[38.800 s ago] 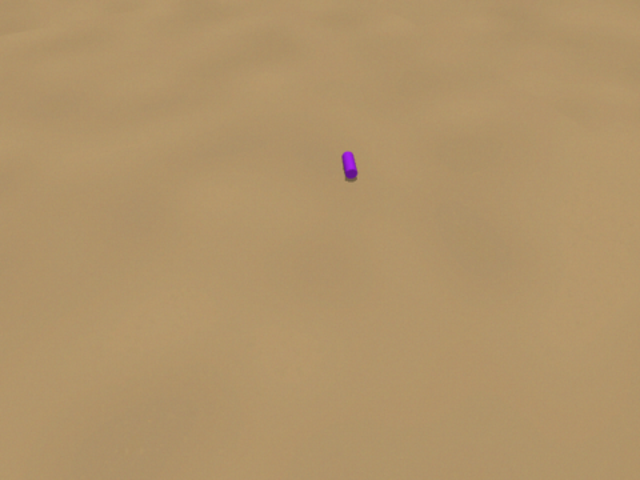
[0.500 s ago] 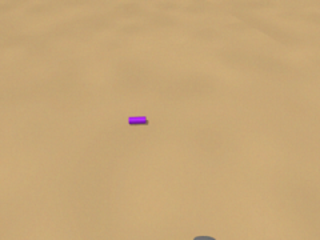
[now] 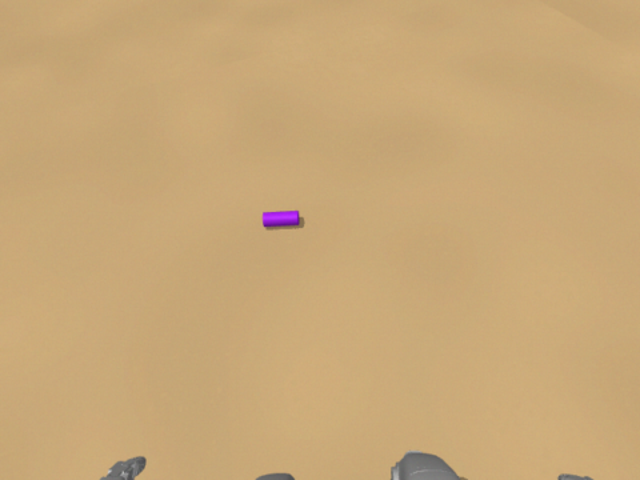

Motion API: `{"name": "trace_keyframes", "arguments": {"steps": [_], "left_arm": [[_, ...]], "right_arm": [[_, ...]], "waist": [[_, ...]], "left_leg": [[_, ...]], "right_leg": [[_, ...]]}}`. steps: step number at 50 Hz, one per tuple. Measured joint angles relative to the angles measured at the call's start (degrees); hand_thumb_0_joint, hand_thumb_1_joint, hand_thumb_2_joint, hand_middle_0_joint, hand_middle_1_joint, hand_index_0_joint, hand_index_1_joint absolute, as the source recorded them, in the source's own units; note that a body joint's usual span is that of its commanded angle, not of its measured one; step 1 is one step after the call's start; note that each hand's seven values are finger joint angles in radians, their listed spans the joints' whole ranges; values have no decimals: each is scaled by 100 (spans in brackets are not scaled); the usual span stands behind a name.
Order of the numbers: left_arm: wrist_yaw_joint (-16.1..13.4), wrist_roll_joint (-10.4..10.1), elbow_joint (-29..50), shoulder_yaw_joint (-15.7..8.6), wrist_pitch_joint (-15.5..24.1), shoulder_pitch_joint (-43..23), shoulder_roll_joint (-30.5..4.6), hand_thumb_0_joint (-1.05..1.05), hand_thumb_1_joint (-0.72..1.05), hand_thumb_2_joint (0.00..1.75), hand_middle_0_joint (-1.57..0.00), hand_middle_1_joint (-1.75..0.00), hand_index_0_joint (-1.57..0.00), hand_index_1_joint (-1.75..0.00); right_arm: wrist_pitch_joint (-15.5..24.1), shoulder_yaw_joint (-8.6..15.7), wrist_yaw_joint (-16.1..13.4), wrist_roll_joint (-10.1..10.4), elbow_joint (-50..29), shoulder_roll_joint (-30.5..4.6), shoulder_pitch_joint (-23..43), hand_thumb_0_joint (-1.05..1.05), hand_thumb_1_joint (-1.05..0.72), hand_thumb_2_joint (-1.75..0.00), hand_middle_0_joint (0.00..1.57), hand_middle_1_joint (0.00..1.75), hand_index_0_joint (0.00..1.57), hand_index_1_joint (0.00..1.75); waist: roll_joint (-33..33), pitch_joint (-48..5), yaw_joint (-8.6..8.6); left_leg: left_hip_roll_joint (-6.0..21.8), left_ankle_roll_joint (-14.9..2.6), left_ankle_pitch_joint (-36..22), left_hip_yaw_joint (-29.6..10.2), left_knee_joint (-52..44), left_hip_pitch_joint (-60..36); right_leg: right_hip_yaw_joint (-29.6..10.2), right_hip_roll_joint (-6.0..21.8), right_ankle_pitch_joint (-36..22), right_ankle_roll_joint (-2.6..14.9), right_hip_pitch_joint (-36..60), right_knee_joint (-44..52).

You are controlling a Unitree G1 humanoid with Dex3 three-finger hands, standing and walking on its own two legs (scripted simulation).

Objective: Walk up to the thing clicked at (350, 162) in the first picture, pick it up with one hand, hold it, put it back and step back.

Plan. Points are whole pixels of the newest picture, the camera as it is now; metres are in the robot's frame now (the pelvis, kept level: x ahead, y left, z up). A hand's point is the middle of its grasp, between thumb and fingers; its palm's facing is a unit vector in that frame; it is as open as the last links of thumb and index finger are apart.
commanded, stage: step back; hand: left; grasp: from above
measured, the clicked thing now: (281, 218) +1.07 +0.20 -0.72
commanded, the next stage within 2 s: stand in 0.16 s
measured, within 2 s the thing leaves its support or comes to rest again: neither
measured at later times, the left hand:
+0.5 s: hand out of the picture +0.12 +0.25 -0.13, palm faces -0.03 -0.95 -0.32, open 7.4 cm
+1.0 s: hand out of the picture +0.10 +0.24 -0.12, palm faces -0.04 -0.94 -0.35, open 7.4 cm
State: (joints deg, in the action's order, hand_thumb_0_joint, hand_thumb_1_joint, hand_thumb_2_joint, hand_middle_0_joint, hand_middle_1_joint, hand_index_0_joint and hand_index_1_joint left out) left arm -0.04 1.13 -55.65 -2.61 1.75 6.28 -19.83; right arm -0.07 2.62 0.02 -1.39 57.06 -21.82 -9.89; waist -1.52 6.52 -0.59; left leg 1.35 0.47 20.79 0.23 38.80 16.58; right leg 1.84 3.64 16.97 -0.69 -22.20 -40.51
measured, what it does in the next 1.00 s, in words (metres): stands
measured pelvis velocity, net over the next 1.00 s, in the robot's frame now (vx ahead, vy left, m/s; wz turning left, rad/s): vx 0.02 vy -0.02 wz -0.01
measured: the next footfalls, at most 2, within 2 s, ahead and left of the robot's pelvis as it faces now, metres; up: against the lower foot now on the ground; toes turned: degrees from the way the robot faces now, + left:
none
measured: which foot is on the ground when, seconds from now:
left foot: down 0.00-1.00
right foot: down 0.00-1.00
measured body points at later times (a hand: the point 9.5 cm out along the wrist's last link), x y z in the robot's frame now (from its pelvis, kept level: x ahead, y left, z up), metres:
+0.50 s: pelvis +0.03 +0.01 +0.03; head +0.05 +0.01 +0.48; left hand +0.12 +0.30 -0.11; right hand +0.13 -0.29 -0.10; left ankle +0.00 +0.14 -0.72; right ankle +0.05 -0.13 -0.72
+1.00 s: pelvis +0.02 -0.02 +0.03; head +0.04 -0.02 +0.48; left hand +0.10 +0.29 -0.10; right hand +0.08 -0.32 -0.11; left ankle +0.00 +0.14 -0.72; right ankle +0.05 -0.13 -0.72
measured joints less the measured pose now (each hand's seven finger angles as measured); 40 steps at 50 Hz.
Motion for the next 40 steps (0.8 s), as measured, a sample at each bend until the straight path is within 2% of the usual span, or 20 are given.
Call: {"name": "trace_keyframes", "arguments": {"steps": [2,4,9,17,28,40], "left_arm": [[-40,-56,-45,-22,-71,-44,-80,1,90,89,-21,-30,-21,-30],[-63,-91,-107,-17,-110,-64,-128,1,90,89,-21,-30,-21,-30],[-62,-97,-273,-18,-75,-164,-286,1,90,89,-21,-30,-21,-30],[67,-108,-622,185,-119,-227,-150,1,90,89,-20,-30,-20,-30],[83,-79,-924,288,-76,-185,0,1,90,89,-20,-30,-21,-30],[65,-52,-1024,261,-41,-140,-44,1,90,89,-20,-30,-20,-30]], "right_arm": [[7,1,-12,-34,87,84,52,0,-91,-90,20,30,20,30],[-23,-23,14,-20,157,101,95,0,-91,-90,20,30,20,30],[-43,-75,5,35,296,168,315,0,-91,-90,20,30,20,30],[116,-171,47,64,501,216,446,0,-91,-90,20,30,20,30],[126,-173,50,101,592,219,700,0,-91,-90,20,30,20,30],[49,-177,98,75,747,201,594,0,-91,-90,20,30,20,30]], "waist": [[179,-12,-14],[164,-89,0],[201,-108,46],[273,-259,22],[221,-241,3],[103,-264,26]], "left_leg": [[-104,42,-52,129,-102,-102],[-43,29,52,151,-76,-109],[65,26,116,151,-108,-217],[10,38,-249,117,-984,-767],[41,118,-683,86,-1828,-1218],[158,224,-877,54,-2093,-1267]], "right_leg": [[-138,98,44,-54,-1,-51],[-145,32,10,-26,56,74],[-123,-73,-89,-102,263,348],[-53,-31,-378,-130,814,1141],[13,-78,-685,-73,1198,1797],[63,-198,-846,33,1237,2028]]}}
